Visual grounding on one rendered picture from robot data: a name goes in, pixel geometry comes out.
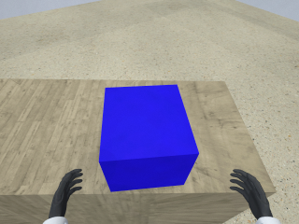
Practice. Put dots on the right robot hand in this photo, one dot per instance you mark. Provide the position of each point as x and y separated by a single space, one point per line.
252 192

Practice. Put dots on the carton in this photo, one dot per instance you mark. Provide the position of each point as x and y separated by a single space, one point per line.
146 138

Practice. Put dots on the left robot hand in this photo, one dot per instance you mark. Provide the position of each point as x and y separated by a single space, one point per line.
63 192

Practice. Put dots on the pedestal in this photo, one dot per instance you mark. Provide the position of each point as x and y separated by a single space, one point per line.
49 127

